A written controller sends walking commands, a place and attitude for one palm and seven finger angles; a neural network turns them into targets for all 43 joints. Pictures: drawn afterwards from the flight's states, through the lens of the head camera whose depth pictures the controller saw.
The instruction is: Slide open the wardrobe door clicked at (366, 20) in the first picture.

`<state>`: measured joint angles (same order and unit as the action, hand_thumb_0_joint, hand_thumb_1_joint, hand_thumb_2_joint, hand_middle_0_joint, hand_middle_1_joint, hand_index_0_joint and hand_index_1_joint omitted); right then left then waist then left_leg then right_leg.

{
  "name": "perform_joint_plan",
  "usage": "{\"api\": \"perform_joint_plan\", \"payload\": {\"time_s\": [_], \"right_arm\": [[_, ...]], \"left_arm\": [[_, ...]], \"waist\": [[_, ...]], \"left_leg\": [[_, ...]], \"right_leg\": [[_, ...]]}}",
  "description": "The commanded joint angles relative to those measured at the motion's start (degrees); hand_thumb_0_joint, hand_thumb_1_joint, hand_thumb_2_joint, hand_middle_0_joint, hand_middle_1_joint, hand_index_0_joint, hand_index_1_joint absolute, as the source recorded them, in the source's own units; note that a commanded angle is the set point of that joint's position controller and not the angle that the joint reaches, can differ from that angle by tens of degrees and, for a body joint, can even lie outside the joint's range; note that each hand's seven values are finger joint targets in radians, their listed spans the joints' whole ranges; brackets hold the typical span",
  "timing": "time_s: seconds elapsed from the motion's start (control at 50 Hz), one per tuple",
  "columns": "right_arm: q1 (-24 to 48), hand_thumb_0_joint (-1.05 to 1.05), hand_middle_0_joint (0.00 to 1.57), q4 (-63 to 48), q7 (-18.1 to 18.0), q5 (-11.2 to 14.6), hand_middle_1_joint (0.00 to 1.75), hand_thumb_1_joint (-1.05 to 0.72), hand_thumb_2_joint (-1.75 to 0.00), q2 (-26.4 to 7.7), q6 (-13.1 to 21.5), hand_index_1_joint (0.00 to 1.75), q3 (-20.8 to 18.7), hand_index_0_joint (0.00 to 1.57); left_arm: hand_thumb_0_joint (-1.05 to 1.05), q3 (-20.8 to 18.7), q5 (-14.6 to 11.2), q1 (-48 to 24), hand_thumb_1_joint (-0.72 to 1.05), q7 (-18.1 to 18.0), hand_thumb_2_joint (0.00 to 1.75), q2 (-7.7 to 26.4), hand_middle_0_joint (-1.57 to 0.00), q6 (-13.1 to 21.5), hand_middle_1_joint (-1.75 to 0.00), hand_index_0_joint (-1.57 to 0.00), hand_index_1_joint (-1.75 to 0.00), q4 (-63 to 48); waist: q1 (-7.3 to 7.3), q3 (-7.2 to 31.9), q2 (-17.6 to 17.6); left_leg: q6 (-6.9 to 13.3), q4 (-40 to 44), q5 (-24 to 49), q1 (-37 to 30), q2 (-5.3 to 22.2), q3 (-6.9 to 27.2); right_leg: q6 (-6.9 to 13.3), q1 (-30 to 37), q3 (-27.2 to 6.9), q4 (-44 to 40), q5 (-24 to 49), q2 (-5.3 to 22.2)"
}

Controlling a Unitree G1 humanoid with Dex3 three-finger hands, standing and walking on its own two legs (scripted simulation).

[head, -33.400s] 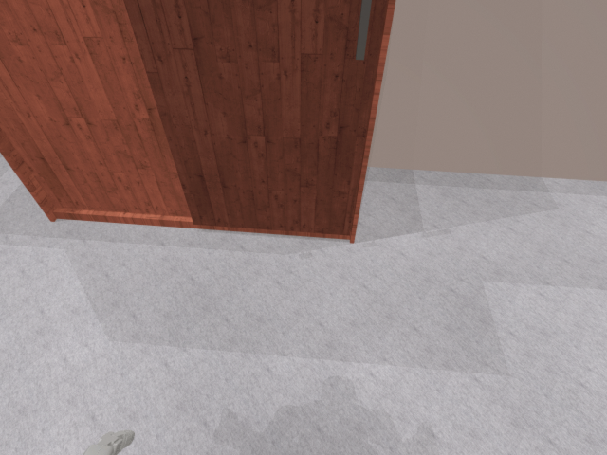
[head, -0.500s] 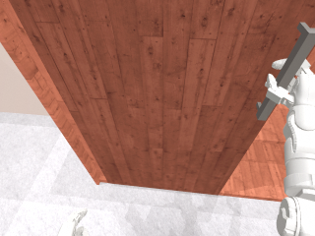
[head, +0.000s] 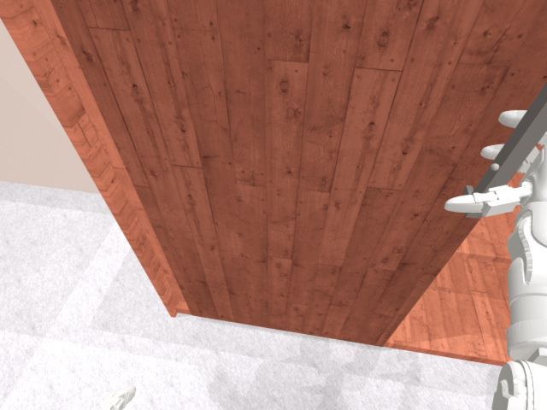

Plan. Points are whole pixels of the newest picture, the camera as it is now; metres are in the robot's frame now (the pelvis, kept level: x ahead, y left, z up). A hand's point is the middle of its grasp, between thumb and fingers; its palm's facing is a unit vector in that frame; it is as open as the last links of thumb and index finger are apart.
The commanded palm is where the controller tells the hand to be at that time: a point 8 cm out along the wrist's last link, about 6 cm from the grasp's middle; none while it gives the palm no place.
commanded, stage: slip the hand off the handle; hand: right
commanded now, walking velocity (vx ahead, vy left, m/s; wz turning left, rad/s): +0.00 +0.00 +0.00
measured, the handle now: (509, 144) +0.45 -0.29 +0.19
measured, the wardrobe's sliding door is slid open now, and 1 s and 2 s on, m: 0.59 0.59 0.59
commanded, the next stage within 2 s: draw the hand back to the body in 1.50 s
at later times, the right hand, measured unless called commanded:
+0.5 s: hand out of the picture +0.39 -0.34 +0.18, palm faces +0.46 +0.87 -0.14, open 14.5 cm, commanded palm +0.36 -0.36 +0.18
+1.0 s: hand out of the picture +0.35 -0.34 +0.17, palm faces +0.40 +0.91 -0.12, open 14.6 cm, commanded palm +0.30 -0.37 +0.18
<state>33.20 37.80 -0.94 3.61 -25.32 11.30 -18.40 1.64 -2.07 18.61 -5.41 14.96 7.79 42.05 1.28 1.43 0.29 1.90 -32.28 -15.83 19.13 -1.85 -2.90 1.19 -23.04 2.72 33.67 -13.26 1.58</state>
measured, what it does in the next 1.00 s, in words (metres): stands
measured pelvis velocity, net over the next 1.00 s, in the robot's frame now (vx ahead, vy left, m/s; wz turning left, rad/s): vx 0.02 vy -0.03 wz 0.02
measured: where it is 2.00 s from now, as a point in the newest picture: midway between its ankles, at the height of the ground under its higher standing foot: outside the picture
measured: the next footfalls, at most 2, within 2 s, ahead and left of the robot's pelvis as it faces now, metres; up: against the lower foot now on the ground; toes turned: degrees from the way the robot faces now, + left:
none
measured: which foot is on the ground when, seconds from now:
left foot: down 0.00-1.00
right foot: down 0.00-1.00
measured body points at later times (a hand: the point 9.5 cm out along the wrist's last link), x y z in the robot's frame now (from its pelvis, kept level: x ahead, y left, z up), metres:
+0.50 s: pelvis +0.02 -0.01 +0.00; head +0.03 -0.02 +0.45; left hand +0.17 +0.24 -0.09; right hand +0.36 -0.38 +0.19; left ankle +0.01 +0.10 -0.73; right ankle +0.05 -0.11 -0.73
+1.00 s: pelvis +0.02 -0.03 +0.00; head +0.02 -0.03 +0.45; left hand +0.15 +0.22 -0.09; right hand +0.32 -0.39 +0.18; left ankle +0.01 +0.10 -0.73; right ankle +0.05 -0.11 -0.73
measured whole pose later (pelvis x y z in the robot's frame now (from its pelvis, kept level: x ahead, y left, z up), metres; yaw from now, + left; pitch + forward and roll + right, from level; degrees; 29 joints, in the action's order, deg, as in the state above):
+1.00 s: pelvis +0.02 -0.03 +0.00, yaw +1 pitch +3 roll +1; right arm 11.9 14.6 6.3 10.3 -26.4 1.7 -28.9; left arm 2.2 -2.5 17.5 -5.7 13.9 5.8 36.9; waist -0.6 3.9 0.9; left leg 0.0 -31.9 -17.5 17.1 -0.6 -1.1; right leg 2.9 -21.1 4.4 34.3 -16.0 0.3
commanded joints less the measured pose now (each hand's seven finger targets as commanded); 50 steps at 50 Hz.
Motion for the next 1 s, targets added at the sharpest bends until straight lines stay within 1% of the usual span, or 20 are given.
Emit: {"api": "perform_joint_plan", "payload": {"time_s": [0.0, 0.06, 0.08, 0.18, 0.22, 0.28, 0.32, 0.4, 0.44, 0.52, 0.58, 0.66, 0.68, 0.7, 0.72, 0.76, 0.8, 0.86, 0.88, 0.98], "right_arm": [[22.6, 0.00, 0.25, -17.4, -1.3, 1.7, 1.15, 0.55, -0.20, -15.5, 0.9, 1.15, -4.8, 0.25], [19.7, 0.00, 0.25, -21.4, -1.3, 2.2, 1.15, 0.55, -0.20, -12.5, -0.9, 1.15, -3.6, 0.25], [19.3, 0.00, 0.25, -19.7, -1.7, 2.1, 1.15, 0.55, -0.20, -13.9, -1.5, 1.15, -5.0, 0.25], [14.9, 0.00, 0.25, -23.5, -2.3, 1.3, 1.15, 0.55, -0.20, -18.0, -3.4, 1.15, -9.8, 0.25], [14.6, 0.00, 0.25, -23.6, -2.1, 1.6, 1.15, 0.55, -0.20, -17.3, -4.5, 1.15, -9.6, 0.25], [13.7, 0.00, 0.25, -23.2, -1.2, 2.0, 1.15, 0.55, -0.20, -20.7, -5.4, 1.15, -12.4, 0.25], [14.7, 0.00, 0.25, -23.9, -0.5, 1.7, 1.15, 0.55, -0.20, -20.0, -5.6, 1.15, -11.4, 0.25], [13.0, 0.00, 0.25, -22.4, 2.3, 1.6, 1.15, 0.55, -0.20, -22.2, -4.8, 1.15, -12.4, 0.25], [16.7, 0.00, 0.25, -23.0, 4.5, 1.4, 1.15, 0.55, -0.20, -19.5, -4.2, 1.15, -8.3, 0.25], [19.1, 0.00, 0.25, -20.1, 8.8, 3.5, 1.15, 0.55, -0.20, -19.6, -2.8, 1.15, -7.1, 0.25], [20.3, 0.00, 0.25, -16.2, 10.3, 4.7, 1.15, 0.55, -0.20, -20.9, -2.2, 1.15, -8.0, 0.25], [21.4, 0.00, 0.25, -15.8, 10.0, 4.5, 1.15, 0.55, -0.20, -23.7, -1.2, 1.15, -10.3, 0.25], [17.5, 0.00, 0.25, -16.5, 9.7, 4.6, 1.15, 0.55, -0.20, -24.9, -0.8, 1.15, -12.2, 0.25], [17.0, 0.00, 0.25, -19.2, 9.5, 4.5, 1.15, 0.55, -0.20, -23.6, -0.4, 1.15, -11.1, 0.25], [13.1, 0.00, 0.25, -20.8, 9.2, 4.7, 1.15, 0.55, -0.20, -21.2, -0.3, 1.15, -10.3, 0.25], [6.1, 0.00, 0.25, -24.7, 8.7, 5.4, 1.15, 0.55, -0.20, -20.4, -0.4, 1.15, -11.3, 0.25], [0.1, 0.00, 0.25, -28.2, 8.2, 6.4, 1.15, 0.55, -0.20, -22.4, -1.1, 1.15, -14.9, 0.25], [-3.3, 0.00, 0.25, -31.0, 7.6, 7.9, 1.15, 0.55, -0.20, -20.8, -4.4, 1.15, -15.8, 0.25], [-5.0, 0.00, 0.25, -31.8, 7.1, 8.3, 1.15, 0.55, -0.20, -22.8, -5.1, 1.15, -18.4, 0.25], [-5.3, 0.00, 0.25, -44.9, 5.4, 6.8, 1.15, 0.55, -0.20, -17.8, -6.1, 1.15, -13.8, 0.25]], "left_arm": [[0.00, -3.2, -0.1, -5.0, 0.90, -0.6, 0.90, 8.3, -0.20, 3.0, -0.30, -0.20, -0.30, -8.7], [0.00, -3.3, -0.1, -5.2, 0.90, -0.4, 0.90, 7.8, -0.20, 2.8, -0.30, -0.20, -0.30, -9.2], [0.00, -3.2, 0.0, -4.6, 0.90, -0.7, 0.90, 8.2, -0.20, 2.5, -0.30, -0.20, -0.30, -8.7], [0.00, -3.1, 0.3, -5.5, 0.90, -0.8, 0.90, 7.7, -0.20, 1.2, -0.30, -0.20, -0.30, -10.0], [0.00, -2.8, 0.0, -6.0, 0.90, -0.9, 0.90, 7.1, -0.20, 0.7, -0.30, -0.20, -0.30, -10.5], [0.00, -2.8, 0.0, -6.2, 0.90, -1.5, 0.90, 7.4, -0.20, -0.3, -0.30, -0.20, -0.30, -10.4], [0.00, -2.6, -0.1, -6.6, 0.90, -1.5, 0.90, 7.1, -0.20, -0.5, -0.30, -0.20, -0.30, -11.0], [0.00, -2.7, -0.2, -5.8, 0.90, -1.5, 0.90, 7.5, -0.20, -1.0, -0.30, -0.20, -0.30, -11.1], [0.00, -2.7, -0.4, -5.5, 0.90, -1.6, 0.90, 7.6, -0.20, -0.8, -0.30, -0.20, -0.30, -11.1], [0.00, -3.0, -0.6, -4.0, 0.90, -2.2, 0.90, 8.4, -0.20, -0.2, -0.30, -0.20, -0.30, -9.9], [0.00, -2.9, -0.7, -3.1, 0.90, -2.7, 0.90, 9.1, -0.20, 0.3, -0.30, -0.20, -0.30, -9.1], [0.00, -3.1, -0.4, -2.7, 0.90, -2.6, 0.90, 9.3, -0.20, 0.9, -0.30, -0.20, -0.30, -8.9], [0.00, -3.2, -0.2, -2.5, 0.90, -2.4, 0.90, 9.3, -0.20, 1.0, -0.30, -0.20, -0.30, -9.5], [0.00, -3.0, -0.2, -3.0, 0.90, -2.1, 0.90, 9.1, -0.20, 1.1, -0.30, -0.20, -0.30, -10.2], [0.00, -3.2, -0.1, -3.0, 0.90, -1.6, 0.90, 8.7, -0.20, 1.3, -0.30, -0.20, -0.30, -10.9], [0.00, -3.4, 0.0, -3.7, 0.90, -0.9, 0.90, 8.6, -0.20, 1.4, -0.30, -0.20, -0.30, -12.0], [0.00, -3.3, 0.0, -4.3, 0.90, -0.5, 0.90, 8.7, -0.20, 1.3, -0.30, -0.20, -0.30, -13.0], [0.00, -3.1, -0.5, -6.1, 0.90, -0.5, 0.90, 8.4, -0.20, 1.1, -0.30, -0.20, -0.30, -13.7], [0.00, -3.1, -0.6, -6.3, 0.90, -0.7, 0.90, 8.3, -0.20, 1.0, -0.30, -0.20, -0.30, -13.7], [0.00, -2.4, -0.2, -9.1, 0.90, -0.9, 0.90, 6.9, -0.20, 1.9, -0.30, -0.20, -0.30, -14.7]], "waist": [[-1.01, 15.4, 0.8], [-1.17, 16.7, 2.0], [-0.87, 14.8, -0.3], [-2.61, 17.4, 0.6], [-2.60, 16.6, 1.0], [-2.58, 16.2, 0.0], [-2.20, 16.3, 2.2], [-1.93, 16.2, 4.0], [-0.32, 15.9, 6.8], [1.15, 15.2, 5.9], [1.09, 14.0, 4.1], [-0.08, 17.1, 6.1], [-1.46, 18.3, 6.4], [-1.69, 20.0, 8.3], [-2.49, 20.6, 8.1], [-3.64, 20.9, 8.3], [-5.14, 21.0, 5.0], [-4.91, 15.6, 3.0], [-5.65, 13.9, 1.9], [-4.38, 14.4, 8.1]], "left_leg": [[-1.1, 6.7, 7.9, -2.9, 2.0, 3.9], [-0.9, 5.5, 11.1, -2.1, 1.5, 2.4], [-1.0, 5.7, 11.2, -1.8, 1.5, 2.2], [-1.0, 4.6, 14.0, -4.4, 1.6, 2.2], [-0.9, 4.5, 14.4, -4.5, 1.5, 2.1], [-1.1, 4.8, 15.3, -5.4, 1.6, 2.3], [-1.1, 4.6, 15.5, -4.8, 1.5, 2.4], [-0.8, 4.3, 16.3, -4.1, 1.3, 2.3], [-0.7, 4.3, 14.6, -1.3, 1.1, 2.2], [-0.7, 5.0, 11.6, 1.6, 0.8, 2.0], [-0.5, 5.5, 7.8, 3.3, 0.7, 1.6], [-0.4, 4.6, 6.6, 3.6, 0.6, 1.4], [-0.1, 4.3, 7.3, 2.1, 0.5, 1.3], [0.0, 3.6, 8.5, 1.9, 0.5, 1.2], [0.1, 3.1, 9.2, 1.6, 0.3, 0.7], [0.1, 2.6, 10.5, 0.9, 0.2, 0.4], [-0.1, 2.4, 13.5, -2.4, 0.2, 0.5], [-0.5, 3.4, 11.5, -1.5, 0.2, 0.2], [-0.3, 3.8, 10.9, -2.5, 0.2, 0.1], [-0.2, 3.8, 8.7, -0.5, 0.0, 0.2]], "right_leg": [[2.0, 10.0, -1.8, -4.4, 5.8, -0.9], [1.5, 13.0, -2.1, -4.2, 9.3, -0.9], [1.7, 12.0, -2.2, -3.9, 9.3, -0.7], [1.5, 12.1, -1.9, -3.8, 12.2, -0.9], [1.2, 11.8, -1.9, -4.2, 12.5, -0.9], [1.3, 11.2, -1.5, -4.0, 12.8, -0.8], [1.3, 11.6, -1.4, -3.9, 12.8, -1.0], [1.3, 11.7, -1.6, -3.3, 13.8, -1.0], [1.3, 13.4, -2.0, -2.8, 13.3, -1.0], [1.4, 14.3, -3.2, -2.3, 11.1, -0.9], [1.3, 13.2, -4.4, -2.6, 7.9, -0.8], [1.0, 13.8, -5.3, -2.8, 7.5, -1.0], [1.0, 13.5, -5.2, -2.5, 8.8, -1.0], [0.8, 15.0, -5.4, -2.6, 10.9, -0.9], [0.6, 16.1, -5.9, -2.6, 12.8, -0.7], [0.3, 16.7, -5.8, -2.5, 15.7, -0.4], [0.6, 14.8, -5.1, -2.7, 18.0, -0.3], [0.6, 12.0, -4.4, -4.2, 13.6, -0.2], [0.6, 10.7, -4.5, -4.7, 12.7, -0.1], [0.3, 15.0, -4.6, -5.0, 12.2, -0.1]]}}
